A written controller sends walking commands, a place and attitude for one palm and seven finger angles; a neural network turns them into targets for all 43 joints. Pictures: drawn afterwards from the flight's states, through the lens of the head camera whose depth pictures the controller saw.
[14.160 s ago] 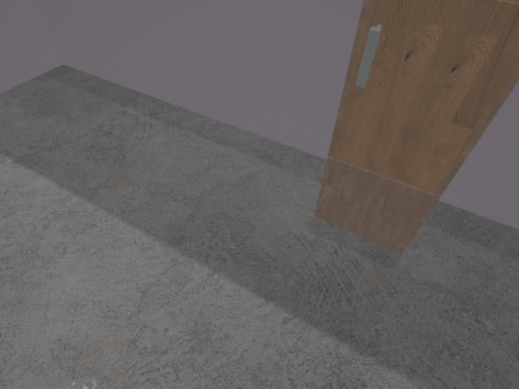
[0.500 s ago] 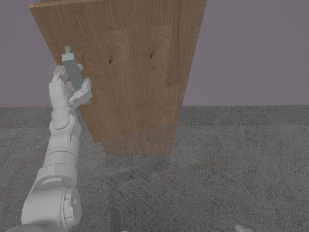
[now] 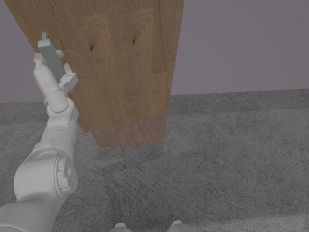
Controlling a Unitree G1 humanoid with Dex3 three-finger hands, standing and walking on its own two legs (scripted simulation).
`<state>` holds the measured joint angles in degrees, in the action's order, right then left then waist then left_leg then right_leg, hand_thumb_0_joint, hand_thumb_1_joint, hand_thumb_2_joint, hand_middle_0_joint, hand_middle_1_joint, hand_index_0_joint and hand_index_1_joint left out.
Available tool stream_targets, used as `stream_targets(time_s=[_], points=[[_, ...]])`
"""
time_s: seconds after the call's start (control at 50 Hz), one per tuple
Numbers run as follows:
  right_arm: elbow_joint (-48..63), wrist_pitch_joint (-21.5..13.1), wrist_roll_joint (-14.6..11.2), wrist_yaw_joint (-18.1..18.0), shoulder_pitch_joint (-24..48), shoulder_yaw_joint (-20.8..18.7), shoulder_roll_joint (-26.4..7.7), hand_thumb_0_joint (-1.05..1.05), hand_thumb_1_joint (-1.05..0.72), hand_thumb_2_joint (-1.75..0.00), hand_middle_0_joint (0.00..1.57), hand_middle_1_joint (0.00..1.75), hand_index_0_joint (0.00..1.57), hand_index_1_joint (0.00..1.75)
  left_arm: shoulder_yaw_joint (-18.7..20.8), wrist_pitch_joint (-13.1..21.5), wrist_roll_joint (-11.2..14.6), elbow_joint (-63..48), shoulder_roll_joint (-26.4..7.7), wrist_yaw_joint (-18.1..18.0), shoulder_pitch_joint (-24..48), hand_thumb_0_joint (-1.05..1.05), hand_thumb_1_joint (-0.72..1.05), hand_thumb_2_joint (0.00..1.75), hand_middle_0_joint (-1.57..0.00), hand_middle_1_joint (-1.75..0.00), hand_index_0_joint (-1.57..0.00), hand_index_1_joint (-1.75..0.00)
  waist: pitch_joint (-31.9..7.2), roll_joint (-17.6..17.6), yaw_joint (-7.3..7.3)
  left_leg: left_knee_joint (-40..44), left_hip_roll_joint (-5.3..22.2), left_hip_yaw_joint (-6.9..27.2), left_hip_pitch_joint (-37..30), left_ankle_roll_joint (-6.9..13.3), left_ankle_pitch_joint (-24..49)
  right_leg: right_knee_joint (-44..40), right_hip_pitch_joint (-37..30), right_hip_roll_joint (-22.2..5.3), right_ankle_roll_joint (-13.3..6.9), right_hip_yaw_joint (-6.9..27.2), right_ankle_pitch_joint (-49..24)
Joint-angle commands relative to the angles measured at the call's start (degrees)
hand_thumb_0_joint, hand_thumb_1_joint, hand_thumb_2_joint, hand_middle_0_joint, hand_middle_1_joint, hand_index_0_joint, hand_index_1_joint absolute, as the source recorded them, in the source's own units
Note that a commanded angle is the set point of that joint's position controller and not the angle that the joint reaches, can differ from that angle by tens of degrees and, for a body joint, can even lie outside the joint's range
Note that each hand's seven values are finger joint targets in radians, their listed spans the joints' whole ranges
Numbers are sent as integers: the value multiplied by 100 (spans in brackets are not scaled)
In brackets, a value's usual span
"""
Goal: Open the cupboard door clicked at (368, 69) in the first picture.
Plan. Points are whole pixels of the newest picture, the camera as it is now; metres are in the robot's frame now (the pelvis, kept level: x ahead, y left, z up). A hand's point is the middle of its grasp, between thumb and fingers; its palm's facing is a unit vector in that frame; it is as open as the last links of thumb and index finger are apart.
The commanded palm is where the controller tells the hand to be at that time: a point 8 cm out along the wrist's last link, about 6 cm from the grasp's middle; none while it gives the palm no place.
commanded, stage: pull the door open along its arc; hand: left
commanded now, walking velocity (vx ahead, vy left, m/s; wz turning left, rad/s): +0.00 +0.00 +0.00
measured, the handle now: (57, 64) +0.54 +0.22 +0.11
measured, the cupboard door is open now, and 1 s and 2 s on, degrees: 15 39 37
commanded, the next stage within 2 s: open thumb and fingers to let go in 0.76 s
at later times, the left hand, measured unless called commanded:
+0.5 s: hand (79, 94) +0.44 +0.15 +0.11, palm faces +0.38 -0.92 +0.02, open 6.2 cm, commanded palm +0.36 +0.19 +0.11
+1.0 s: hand (99, 112) +0.38 +0.10 +0.11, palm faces +0.42 -0.91 -0.03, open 6.5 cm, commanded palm +0.34 +0.14 +0.11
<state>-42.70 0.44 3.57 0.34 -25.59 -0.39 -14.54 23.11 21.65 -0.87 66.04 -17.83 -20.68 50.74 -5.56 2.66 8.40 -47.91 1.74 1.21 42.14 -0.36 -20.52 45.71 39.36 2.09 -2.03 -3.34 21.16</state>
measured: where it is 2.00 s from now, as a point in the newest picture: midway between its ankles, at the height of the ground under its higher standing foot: outside the picture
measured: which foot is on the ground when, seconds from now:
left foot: down 0.00-1.00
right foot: down 0.00-1.00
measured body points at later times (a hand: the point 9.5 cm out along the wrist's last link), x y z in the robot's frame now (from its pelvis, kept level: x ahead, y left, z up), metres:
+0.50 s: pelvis +0.04 +0.02 +0.02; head +0.07 +0.00 +0.46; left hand +0.41 +0.20 +0.11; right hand +0.12 -0.23 -0.11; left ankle +0.02 +0.12 -0.70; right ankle +0.01 -0.10 -0.70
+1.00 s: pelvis +0.02 +0.00 +0.01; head +0.03 -0.02 +0.46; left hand +0.35 +0.15 +0.11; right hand +0.21 -0.21 -0.09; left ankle +0.02 +0.12 -0.70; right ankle +0.01 -0.10 -0.70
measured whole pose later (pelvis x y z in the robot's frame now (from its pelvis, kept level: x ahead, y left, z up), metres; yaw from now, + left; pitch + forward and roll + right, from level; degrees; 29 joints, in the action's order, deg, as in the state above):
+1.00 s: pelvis +0.02 +0.00 +0.01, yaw +2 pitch +5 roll +0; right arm -35.8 5.2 3.3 -1.7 -8.9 1.1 -9.2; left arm -3.3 2.1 -2.3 17.4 4.5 -30.7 14.0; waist -5.1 2.2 -0.5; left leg -42.8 -0.1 2.1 26.4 -0.8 -21.3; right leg 42.3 23.7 0.4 -2.2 -4.3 23.6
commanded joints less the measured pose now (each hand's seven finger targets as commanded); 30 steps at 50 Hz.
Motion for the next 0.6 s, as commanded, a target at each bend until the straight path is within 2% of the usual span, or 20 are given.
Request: stream_targets(time_s=[0.0, 0.02, 0.06, 0.1, 0.12, 0.18, 0.22, 0.26, 0.32, 0.34, 0.36, 0.42, 0.46, 0.52, 0.54, 0.56, 0.58], points=[[526, -170, -14, -54, -420, -269, -795, 0, -90, -90, 20, 30, 20, 30, -81, 343, -41, -1131, -1160, 82, 2735, 0, 90, 90, -40, -135, -40, -135, -2125, -171, 71, 537, -216, -109, -949, 278, 642, -884, -1122, 15, 213, 343, -1129], [527, -153, -12, -44, -437, -272, -796, 0, -90, -90, 20, 30, 20, 30, -62, 357, -57, -1112, -1179, 108, 2603, 0, 90, 90, -40, -135, -40, -135, -2147, -44, 6, 558, -213, -106, -988, 260, 693, -870, -1145, 19, 187, 326, -1172], [566, -149, -28, -14, -394, -272, -789, 0, -90, -90, 20, 30, 20, 30, -132, 348, -1, -1105, -996, 138, 2333, 0, 90, 90, -40, -135, -40, -135, -2021, -47, -34, 601, -207, -136, -1019, 256, 688, -904, -1128, 28, 184, 298, -1142], [622, -129, -36, 2, -396, -301, -791, 0, -90, -90, 20, 30, 20, 30, -132, 369, 31, -1338, -941, 150, 2112, 0, 90, 90, -40, -135, -40, -135, -2221, 34, -116, 601, -200, -162, -1204, 245, 983, -857, -1259, 40, 163, 271, -1419], [634, -110, -41, 12, -399, -310, -791, 0, -90, -90, 20, 30, 20, 30, -122, 374, 43, -1387, -898, 153, 1945, 0, 90, 90, -40, -135, -40, -135, -2201, 32, -147, 613, -195, -127, -1272, 236, 1040, -840, -1241, 54, 142, 236, -1433], [754, -85, -68, 45, -262, -318, -767, 0, -90, -90, 20, 30, 20, 30, -241, 313, 104, -1798, -618, 128, 1415, 0, 90, 90, -40, -135, -40, -135, -2154, 123, -262, 664, -166, -170, -1506, 214, 1333, -824, -1279, 70, 122, 184, -1647], [838, -78, -78, 61, -186, -340, -766, 0, -90, -90, 20, 30, 20, 30, -241, 247, 168, -2132, -476, 91, 949, 0, 90, 90, -40, -135, -40, -135, -2148, -58, -351, 701, -152, -149, -1619, 207, 1535, -808, -1400, 95, 101, 129, -1811], [957, -90, -105, 85, -46, -346, -729, 0, -90, -90, 20, 30, 20, 30, -380, 143, 238, -2613, -195, 61, 453, 0, 90, 90, -40, -135, -40, -135, -2161, -11, -456, 726, -148, -198, -1753, 190, 1756, -802, -1511, 97, 101, 106, -2022], [1097, -109, -141, 106, 163, -352, -694, 0, -90, -90, 20, 30, 20, 30, -567, -60, 322, -3312, 178, -2, -492, 0, 90, 90, -40, -135, -40, -135, -2066, -262, -601, 790, -115, -201, -1895, 169, 2156, -778, -1751, 103, 80, 45, -2379], [1159, -120, -162, 123, 269, -347, -658, 0, -90, -90, 20, 30, 20, 30, -687, -131, 353, -3709, 340, -22, -735, 0, 90, 90, -40, -135, -40, -135, -2048, -138, -651, 820, -105, -228, -1990, 156, 2302, -765, -1809, 92, 80, 35, -2494], [1234, -123, -183, 145, 386, -347, -622, 0, -90, -90, 20, 30, 20, 30, -861, -214, 362, -4123, 520, -28, -1129, 0, 90, 90, -40, -135, -40, -135, -2048, -159, -725, 840, -90, -231, -2083, 143, 2497, -750, -1919, 85, 64, 15, -2612], [1404, -98, -202, 138, 676, -327, -550, 0, -90, -90, 20, 30, 20, 30, -1213, -540, 346, -5085, 835, -121, -1846, 0, 90, 90, -40, -135, -40, -135, -1896, -294, -783, 904, -65, -245, -2232, 134, 2783, -779, -2165, 45, 67, 2, -2902], [1547, -79, -208, 147, 903, -308, -453, 0, -90, -90, 20, 30, 20, 30, -1533, -756, 355, -5827, 1213, -197, -2445, 0, 90, 90, -40, -135, -40, -135, -1885, -351, -858, 953, -46, -271, -2400, 119, 3010, -789, -2335, 13, 79, -20, -3093], [1691, -11, -199, 110, 1252, -249, -364, 0, -90, -90, 20, 30, 20, 30, -2072, -1111, 229, -6646, 1650, -386, -2944, 0, 90, 90, -40, -135, -40, -135, -1613, -447, -861, 1015, -22, -251, -2529, 92, 2989, -857, -2410, -43, 71, -25, -3049], [1758, -1, -187, 98, 1377, -224, -323, 0, -90, -90, 20, 30, 20, 30, -2273, -1226, 188, -6942, 1839, -473, -3043, 0, 90, 90, -40, -135, -40, -135, -1509, -334, -854, 1035, -35, -251, -2567, 89, 2914, -868, -2381, -64, 76, -30, -3020], [1764, 26, -166, 82, 1448, -203, -282, 0, -90, -90, 20, 30, 20, 30, -2448, -1345, 106, -7065, 2009, -577, -3175, 0, 90, 90, -40, -135, -40, -135, -1390, -445, -832, 1049, -32, -225, -2600, 79, 2881, -874, -2360, -76, 72, -56, -2984], [1773, 66, -145, 51, 1516, -188, -276, 0, -90, -90, 20, 30, 20, 30, -2545, -1444, 9, -7205, 2043, -689, -3049, 0, 90, 90, -40, -135, -40, -135, -1343, -446, -801, 1053, -41, -205, -2588, 62, 2756, -884, -2327, -96, 66, -60, -2880]])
